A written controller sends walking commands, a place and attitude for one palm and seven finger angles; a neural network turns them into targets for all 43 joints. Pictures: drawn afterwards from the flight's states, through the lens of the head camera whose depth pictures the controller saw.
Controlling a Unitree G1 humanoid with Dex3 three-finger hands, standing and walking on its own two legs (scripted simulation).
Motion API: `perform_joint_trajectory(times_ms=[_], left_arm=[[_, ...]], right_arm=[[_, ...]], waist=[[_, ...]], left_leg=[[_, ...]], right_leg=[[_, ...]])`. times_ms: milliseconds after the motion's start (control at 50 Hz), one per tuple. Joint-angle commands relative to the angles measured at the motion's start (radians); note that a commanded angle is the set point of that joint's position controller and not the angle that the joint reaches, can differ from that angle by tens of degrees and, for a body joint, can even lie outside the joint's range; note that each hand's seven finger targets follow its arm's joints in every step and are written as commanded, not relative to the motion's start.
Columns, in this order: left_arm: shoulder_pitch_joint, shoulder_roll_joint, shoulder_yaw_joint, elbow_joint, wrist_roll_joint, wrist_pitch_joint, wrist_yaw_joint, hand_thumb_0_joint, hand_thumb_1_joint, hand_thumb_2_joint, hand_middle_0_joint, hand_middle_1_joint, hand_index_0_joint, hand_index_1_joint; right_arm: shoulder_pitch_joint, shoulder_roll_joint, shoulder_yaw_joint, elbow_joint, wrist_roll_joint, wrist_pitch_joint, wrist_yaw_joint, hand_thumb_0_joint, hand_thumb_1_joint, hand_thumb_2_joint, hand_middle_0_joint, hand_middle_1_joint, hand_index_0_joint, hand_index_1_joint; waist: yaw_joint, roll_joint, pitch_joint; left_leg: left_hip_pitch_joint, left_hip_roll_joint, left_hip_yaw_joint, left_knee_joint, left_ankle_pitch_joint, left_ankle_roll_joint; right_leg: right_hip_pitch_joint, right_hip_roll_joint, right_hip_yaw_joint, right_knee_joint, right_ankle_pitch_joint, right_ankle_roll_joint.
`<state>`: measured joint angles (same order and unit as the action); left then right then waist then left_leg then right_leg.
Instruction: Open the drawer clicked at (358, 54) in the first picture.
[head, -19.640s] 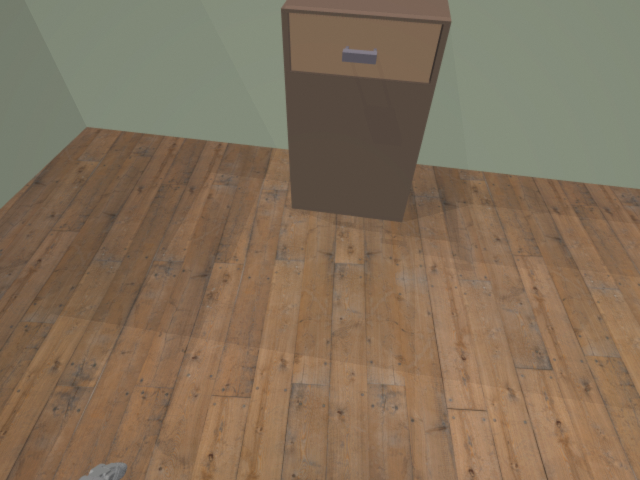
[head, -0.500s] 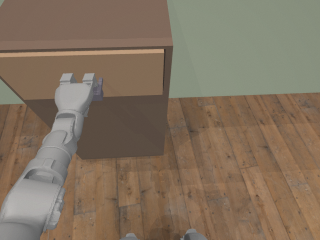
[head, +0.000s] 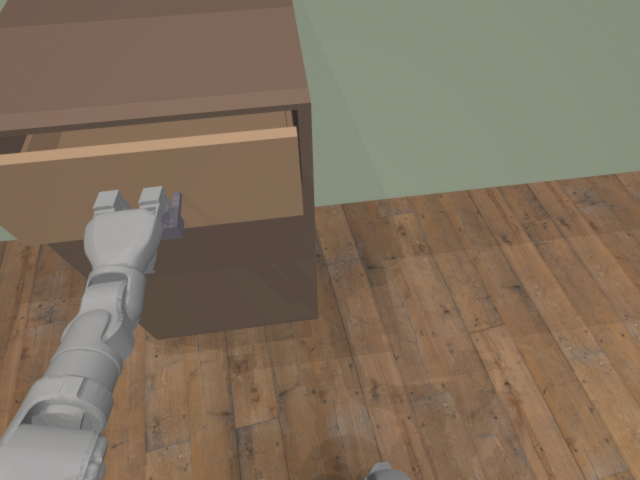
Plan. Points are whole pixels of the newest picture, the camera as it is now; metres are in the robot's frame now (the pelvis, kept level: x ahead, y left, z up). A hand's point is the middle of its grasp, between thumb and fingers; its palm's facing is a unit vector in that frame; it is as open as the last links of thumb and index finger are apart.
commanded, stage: pull the drawer open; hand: left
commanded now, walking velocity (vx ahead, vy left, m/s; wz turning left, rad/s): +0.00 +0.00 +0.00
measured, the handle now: (145, 215) +0.48 +0.25 +0.01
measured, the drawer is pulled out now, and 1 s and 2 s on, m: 0.06 0.27 0.30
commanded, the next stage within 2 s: open the thumb to release the handle in 1.50 s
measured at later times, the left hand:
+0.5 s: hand (134, 336) +0.30 +0.23 +0.00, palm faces +0.00 -0.06 -1.00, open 7.4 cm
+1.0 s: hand (123, 425) +0.20 +0.21 +0.00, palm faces +0.00 -0.08 -1.00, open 7.4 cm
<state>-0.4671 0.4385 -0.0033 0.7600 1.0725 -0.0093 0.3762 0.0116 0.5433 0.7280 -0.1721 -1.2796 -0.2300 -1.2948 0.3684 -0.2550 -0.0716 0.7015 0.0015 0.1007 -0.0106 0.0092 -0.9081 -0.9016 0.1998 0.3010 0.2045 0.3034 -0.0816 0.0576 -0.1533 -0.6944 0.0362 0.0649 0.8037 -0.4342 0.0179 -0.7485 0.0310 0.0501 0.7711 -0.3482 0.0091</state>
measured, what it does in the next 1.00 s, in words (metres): stands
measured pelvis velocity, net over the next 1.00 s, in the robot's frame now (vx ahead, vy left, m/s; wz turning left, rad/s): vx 0.01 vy -0.02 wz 0.00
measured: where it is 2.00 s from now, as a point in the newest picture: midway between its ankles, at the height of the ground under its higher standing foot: outside the picture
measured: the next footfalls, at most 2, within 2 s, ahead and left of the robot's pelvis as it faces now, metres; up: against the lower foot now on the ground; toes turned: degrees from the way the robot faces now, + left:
none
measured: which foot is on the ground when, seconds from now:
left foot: down 0.00-1.00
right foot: down 0.00-1.00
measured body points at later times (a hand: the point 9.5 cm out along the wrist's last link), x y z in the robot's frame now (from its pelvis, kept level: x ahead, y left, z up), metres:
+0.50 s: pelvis +0.01 +0.00 +0.01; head +0.06 -0.02 +0.46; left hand +0.30 +0.23 +0.05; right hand +0.21 -0.24 -0.09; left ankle -0.04 +0.11 -0.70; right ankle +0.00 -0.13 -0.70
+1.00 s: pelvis +0.01 -0.02 +0.00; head +0.05 -0.04 +0.45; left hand +0.20 +0.22 +0.05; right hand +0.20 -0.25 -0.10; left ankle -0.04 +0.11 -0.70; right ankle +0.00 -0.13 -0.70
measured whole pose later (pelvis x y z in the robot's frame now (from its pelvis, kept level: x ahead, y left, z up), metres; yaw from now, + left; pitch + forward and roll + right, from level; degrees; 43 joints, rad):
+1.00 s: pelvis +0.01 -0.02 +0.00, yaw +0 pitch +11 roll +1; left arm 0.45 0.35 -0.05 -0.02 1.08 -0.01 0.48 0.04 0.53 0.74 -0.17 -1.28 -0.28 -1.26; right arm 0.11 -0.22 -0.03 0.62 -0.02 0.05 0.01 0.01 -0.91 -0.90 0.20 0.30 0.20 0.30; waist 0.02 0.03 -0.13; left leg -0.52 0.03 0.07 0.79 -0.46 -0.01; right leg -0.61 0.03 0.05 0.82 -0.40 -0.02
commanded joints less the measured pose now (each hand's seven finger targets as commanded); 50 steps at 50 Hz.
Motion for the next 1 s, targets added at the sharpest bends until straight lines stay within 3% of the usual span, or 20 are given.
perform_joint_trajectory(times_ms=[0,40,100,140,160,240,320,360,400,500,580,640,700,760,800,840,880,960,980], left_arm=[[0.026,0.14,0.052,-0.177,-0.027,-0.005,0.038,0.0,0.9,0.9,-0.4,-1.35,-0.4,-1.35],[0.045,0.127,0.047,-0.237,-0.035,0.005,0.043,0.0,0.9,0.9,-0.4,-1.35,-0.4,-1.35],[0.149,0.111,0.051,-0.292,-0.032,0.028,0.054,0.0,0.9,0.9,-0.4,-1.35,-0.4,-1.35],[0.17,0.085,0.032,-0.334,-0.037,0.044,0.052,0.0,0.9,0.9,-0.4,-1.35,-0.4,-1.35],[0.204,0.077,0.027,-0.338,-0.034,0.052,0.054,0.0,0.9,0.9,-0.4,-1.35,-0.4,-1.35],[0.303,0.09,0.052,-0.44,-0.044,0.073,0.053,0.0,0.9,0.9,-0.4,-1.35,-0.4,-1.35],[0.423,0.037,0.022,-0.497,-0.041,0.083,0.053,0.0,0.9,0.9,-0.4,-1.35,-0.4,-1.35],[0.432,0.061,0.042,-0.541,-0.035,0.084,0.057,0.0,0.9,0.9,-0.4,-1.35,-0.4,-1.35],[0.49,0.03,0.019,-0.583,-0.03,0.086,0.06,0.0,0.9,0.9,-0.4,-1.35,-0.4,-1.35],[0.619,0.042,0.047,-0.649,-0.028,0.08,0.071,0.0,0.9,0.9,-0.4,-1.35,-0.4,-1.35],[0.692,0.029,0.041,-0.701,-0.029,0.075,0.08,0.0,0.9,0.9,-0.4,-1.35,-0.4,-1.35],[0.796,0.056,0.089,-0.732,-0.036,0.061,0.09,0.0,0.9,0.9,-0.4,-1.35,-0.4,-1.35],[0.83,0.034,0.071,-0.772,-0.03,0.059,0.1,0.0,0.9,0.9,-0.4,-1.35,-0.4,-1.35],[0.88,0.046,0.086,-0.811,-0.024,0.056,0.115,0.0,0.9,0.9,-0.4,-1.35,-0.4,-1.35],[0.959,0.034,0.087,-0.821,-0.032,0.051,0.122,0.0,0.9,0.9,-0.4,-1.35,-0.4,-1.35],[1.019,0.067,0.128,-0.85,-0.037,0.04,0.13,0.0,0.9,0.9,-0.4,-1.35,-0.4,-1.35],[1.025,0.029,0.084,-0.871,-0.032,0.04,0.135,0.0,0.9,0.9,-0.4,-1.35,-0.4,-1.35],[1.127,0.052,0.12,-0.913,-0.039,0.029,0.148,0.0,0.9,0.9,-0.4,-1.35,-0.4,-1.35],[1.153,0.03,0.097,-0.916,-0.038,0.029,0.15,0.0,0.9,0.9,-0.4,-1.35,-0.4,-1.35]], right_arm=[[-0.037,-0.144,-0.05,-0.118,-0.002,-0.048,-0.009,0.0,-0.9,-0.9,0.2,0.3,0.2,0.3],[-0.052,-0.144,-0.051,-0.123,0.001,-0.052,-0.005,0.0,-0.9,-0.9,0.2,0.3,0.2,0.3],[-0.082,-0.136,-0.047,-0.138,0.0,-0.06,-0.004,0.0,-0.9,-0.9,0.2,0.3,0.2,0.3],[-0.101,-0.136,-0.045,-0.148,0.002,-0.062,-0.001,0.0,-0.9,-0.9,0.2,0.3,0.2,0.3],[-0.113,-0.133,-0.041,-0.152,0.001,-0.065,-0.003,0.0,-0.9,-0.9,0.2,0.3,0.2,0.3],[-0.162,-0.126,-0.033,-0.182,0.001,-0.066,-0.002,0.0,-0.9,-0.9,0.2,0.3,0.2,0.3],[-0.207,-0.11,-0.022,-0.201,0.001,-0.071,-0.002,0.0,-0.9,-0.9,0.2,0.3,0.2,0.3],[-0.225,-0.109,-0.019,-0.206,-0.002,-0.071,-0.002,0.0,-0.9,-0.9,0.2,0.3,0.2,0.3],[-0.242,-0.101,-0.014,-0.217,-0.005,-0.076,0.001,0.0,-0.9,-0.9,0.2,0.3,0.2,0.3],[-0.276,-0.089,-0.006,-0.228,-0.011,-0.085,0.005,0.0,-0.9,-0.9,0.2,0.3,0.2,0.3],[-0.31,-0.085,0.002,-0.232,-0.016,-0.09,0.006,0.0,-0.9,-0.9,0.2,0.3,0.2,0.3],[-0.33,-0.08,0.006,-0.234,-0.018,-0.096,0.004,0.0,-0.9,-0.9,0.2,0.3,0.2,0.3],[-0.344,-0.075,0.006,-0.236,-0.019,-0.098,0.007,0.0,-0.9,-0.9,0.2,0.3,0.2,0.3],[-0.354,-0.074,0.006,-0.237,-0.022,-0.103,0.008,0.0,-0.9,-0.9,0.2,0.3,0.2,0.3],[-0.359,-0.068,0.007,-0.237,-0.023,-0.107,0.009,0.0,-0.9,-0.9,0.2,0.3,0.2,0.3],[-0.376,-0.069,0.011,-0.238,-0.025,-0.105,0.01,0.0,-0.9,-0.9,0.2,0.3,0.2,0.3],[-0.381,-0.068,0.011,-0.239,-0.029,-0.106,0.015,0.0,-0.9,-0.9,0.2,0.3,0.2,0.3],[-0.386,-0.069,0.012,-0.249,-0.028,-0.102,0.022,0.0,-0.9,-0.9,0.2,0.3,0.2,0.3],[-0.394,-0.065,0.015,-0.252,-0.032,-0.104,0.022,0.0,-0.9,-0.9,0.2,0.3,0.2,0.3]], waist=[[0.076,-0.09,-0.324],[0.075,-0.061,-0.311],[0.091,-0.075,-0.308],[0.083,-0.064,-0.296],[0.088,-0.088,-0.278],[0.11,-0.065,-0.289],[0.115,-0.081,-0.246],[0.119,-0.074,-0.247],[0.126,-0.052,-0.239],[0.143,-0.076,-0.231],[0.145,-0.078,-0.186],[0.165,-0.09,-0.201],[0.16,-0.084,-0.168],[0.167,-0.07,-0.175],[0.172,-0.096,-0.179],[0.188,-0.085,-0.194],[0.175,-0.085,-0.167],[0.187,-0.078,-0.161],[0.188,-0.074,-0.147]], left_leg=[[0.168,-0.04,-0.016,-0.077,0.51,0.016],[0.196,-0.036,-0.024,-0.087,0.534,0.011],[0.219,-0.037,-0.021,-0.086,0.573,0.009],[0.239,-0.035,-0.029,-0.09,0.583,0.005],[0.235,-0.036,-0.026,-0.091,0.579,0.006],[0.256,-0.042,-0.021,-0.096,0.592,0.001],[0.27,-0.046,-0.02,-0.099,0.583,-0.004],[0.279,-0.047,-0.021,-0.099,0.583,-0.006],[0.291,-0.049,-0.019,-0.097,0.591,-0.008],[0.29,-0.054,-0.021,-0.091,0.583,-0.011],[0.272,-0.061,-0.019,-0.095,0.507,-0.013],[0.258,-0.067,-0.019,-0.096,0.483,-0.018],[0.24,-0.069,-0.019,-0.096,0.431,-0.017],[0.245,-0.067,-0.02,-0.091,0.42,-0.017],[0.232,-0.071,-0.019,-0.084,0.412,-0.018],[0.225,-0.075,-0.017,-0.081,0.418,-0.022],[0.218,-0.074,-0.019,-0.073,0.392,-0.017],[0.199,-0.073,-0.022,-0.067,0.372,-0.017],[0.201,-0.074,-0.021,-0.064,0.359,-0.016]], right_leg=[[0.337,0.025,-0.063,-0.059,0.446,-0.04],[0.335,0.024,-0.066,-0.063,0.442,-0.044],[0.349,0.023,-0.07,-0.063,0.472,-0.04],[0.345,0.022,-0.072,-0.066,0.465,-0.043],[0.347,0.022,-0.075,-0.066,0.47,-0.039],[0.389,0.015,-0.067,-0.069,0.512,-0.042],[0.381,0.015,-0.071,-0.072,0.516,-0.038],[0.386,0.014,-0.067,-0.069,0.514,-0.039],[0.382,0.013,-0.069,-0.067,0.52,-0.041],[0.401,0.012,-0.059,-0.06,0.55,-0.042],[0.392,0.012,-0.05,-0.064,0.529,-0.043],[0.419,0.01,-0.034,-0.061,0.558,-0.046],[0.393,0.009,-0.032,-0.059,0.506,-0.046],[0.385,0.01,-0.026,-0.053,0.484,-0.049],[0.397,0.007,-0.019,-0.047,0.515,-0.048],[0.416,0.005,-0.002,-0.039,0.556,-0.051],[0.381,0.005,-0.004,-0.035,0.523,-0.049],[0.372,0.007,-0.002,-0.022,0.475,-0.052],[0.356,0.01,-0.005,-0.023,0.456,-0.052]])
